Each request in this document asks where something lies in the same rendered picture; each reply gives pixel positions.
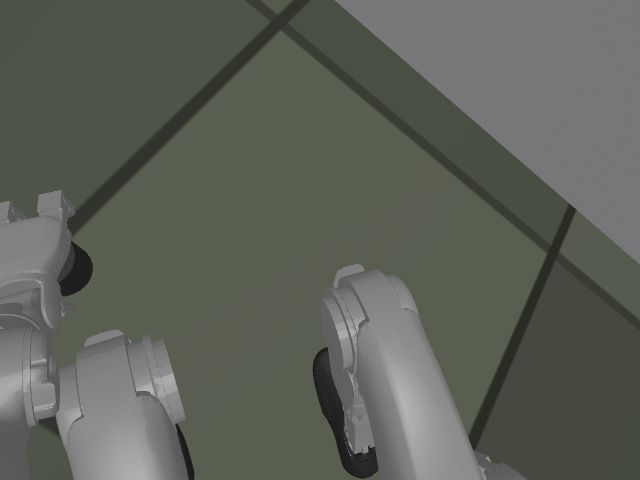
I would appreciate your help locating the left robot arm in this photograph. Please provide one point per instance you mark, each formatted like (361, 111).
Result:
(30, 317)

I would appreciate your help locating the right robot foot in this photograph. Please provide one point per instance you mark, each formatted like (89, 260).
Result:
(358, 465)

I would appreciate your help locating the right robot hand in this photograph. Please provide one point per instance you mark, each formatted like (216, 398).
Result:
(492, 471)

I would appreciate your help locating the left robot foot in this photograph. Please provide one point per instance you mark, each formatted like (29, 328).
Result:
(186, 454)

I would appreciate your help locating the mug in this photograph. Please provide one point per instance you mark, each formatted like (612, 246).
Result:
(76, 271)

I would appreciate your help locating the left robot hand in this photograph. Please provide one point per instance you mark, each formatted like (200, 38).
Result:
(36, 245)

